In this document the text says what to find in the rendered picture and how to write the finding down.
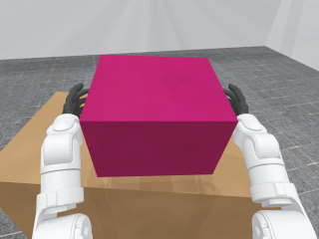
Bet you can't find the pedestal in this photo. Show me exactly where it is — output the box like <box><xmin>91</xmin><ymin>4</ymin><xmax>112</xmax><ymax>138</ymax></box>
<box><xmin>0</xmin><ymin>92</ymin><xmax>281</xmax><ymax>239</ymax></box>

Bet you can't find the robot right forearm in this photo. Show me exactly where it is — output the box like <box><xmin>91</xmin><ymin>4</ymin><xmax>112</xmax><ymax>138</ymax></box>
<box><xmin>232</xmin><ymin>114</ymin><xmax>317</xmax><ymax>239</ymax></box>

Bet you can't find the left robot upper arm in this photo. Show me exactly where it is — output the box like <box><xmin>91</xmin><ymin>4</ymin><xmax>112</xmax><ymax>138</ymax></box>
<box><xmin>33</xmin><ymin>213</ymin><xmax>93</xmax><ymax>239</ymax></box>

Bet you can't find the carton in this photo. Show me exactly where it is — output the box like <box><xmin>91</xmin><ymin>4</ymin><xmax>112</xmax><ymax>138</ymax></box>
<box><xmin>79</xmin><ymin>55</ymin><xmax>238</xmax><ymax>177</ymax></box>

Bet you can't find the robot left forearm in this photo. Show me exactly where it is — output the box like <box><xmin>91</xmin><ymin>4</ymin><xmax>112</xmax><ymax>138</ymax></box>
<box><xmin>32</xmin><ymin>114</ymin><xmax>85</xmax><ymax>239</ymax></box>

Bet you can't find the right robot upper arm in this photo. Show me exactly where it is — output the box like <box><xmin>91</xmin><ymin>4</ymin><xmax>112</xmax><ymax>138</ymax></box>
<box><xmin>251</xmin><ymin>209</ymin><xmax>316</xmax><ymax>239</ymax></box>

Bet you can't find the left robot hand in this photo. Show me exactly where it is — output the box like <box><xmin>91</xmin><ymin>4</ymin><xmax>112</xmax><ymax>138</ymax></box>
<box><xmin>62</xmin><ymin>83</ymin><xmax>90</xmax><ymax>119</ymax></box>

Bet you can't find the right robot hand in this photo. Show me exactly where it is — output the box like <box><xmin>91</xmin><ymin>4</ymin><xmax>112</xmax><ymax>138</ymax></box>
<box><xmin>223</xmin><ymin>84</ymin><xmax>248</xmax><ymax>117</ymax></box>

